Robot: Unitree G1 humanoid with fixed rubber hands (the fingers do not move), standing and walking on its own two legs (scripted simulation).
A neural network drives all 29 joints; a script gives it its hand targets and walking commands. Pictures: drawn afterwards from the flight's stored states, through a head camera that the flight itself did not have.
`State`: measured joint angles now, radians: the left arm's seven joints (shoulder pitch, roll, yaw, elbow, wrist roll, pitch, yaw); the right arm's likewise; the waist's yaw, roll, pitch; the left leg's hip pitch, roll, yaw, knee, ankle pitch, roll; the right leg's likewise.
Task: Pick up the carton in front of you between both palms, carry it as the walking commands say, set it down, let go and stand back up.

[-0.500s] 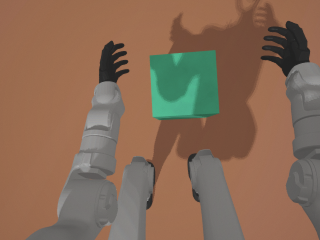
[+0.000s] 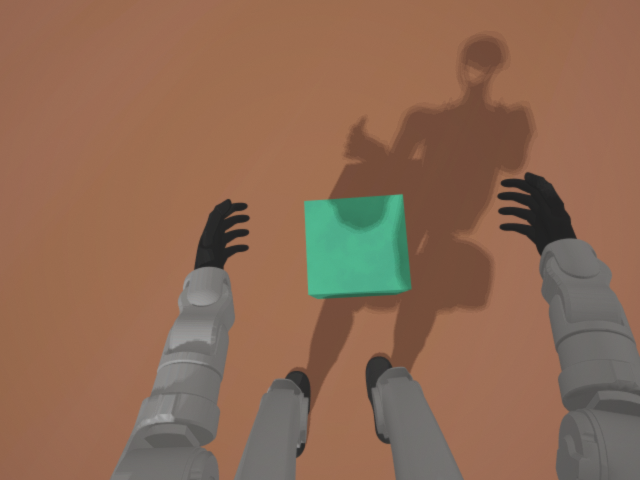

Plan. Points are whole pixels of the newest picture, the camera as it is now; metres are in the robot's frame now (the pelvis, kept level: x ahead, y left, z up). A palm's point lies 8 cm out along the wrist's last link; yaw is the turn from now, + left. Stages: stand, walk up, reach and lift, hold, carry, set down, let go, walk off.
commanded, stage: let go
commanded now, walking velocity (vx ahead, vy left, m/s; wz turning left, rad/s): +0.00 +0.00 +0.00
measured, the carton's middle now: (355, 252) +0.45 -0.04 -0.56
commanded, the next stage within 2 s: stand in 0.98 s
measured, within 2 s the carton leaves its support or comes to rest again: neither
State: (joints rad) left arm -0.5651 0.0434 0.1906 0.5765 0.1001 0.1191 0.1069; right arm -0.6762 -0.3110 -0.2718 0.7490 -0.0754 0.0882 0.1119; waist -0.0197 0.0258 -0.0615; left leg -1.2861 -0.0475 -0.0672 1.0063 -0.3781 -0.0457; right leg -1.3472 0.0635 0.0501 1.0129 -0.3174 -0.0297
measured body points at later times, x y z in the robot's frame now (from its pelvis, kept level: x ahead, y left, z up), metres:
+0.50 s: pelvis +0.06 +0.03 +0.09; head +0.14 +0.02 +0.53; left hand +0.26 +0.25 +0.00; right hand +0.25 -0.21 +0.00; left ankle +0.03 +0.14 -0.65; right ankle +0.06 -0.09 -0.65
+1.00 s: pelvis +0.06 +0.04 +0.09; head +0.07 +0.03 +0.54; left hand +0.24 +0.27 +0.02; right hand +0.23 -0.20 +0.02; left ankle +0.03 +0.14 -0.65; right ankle +0.06 -0.09 -0.65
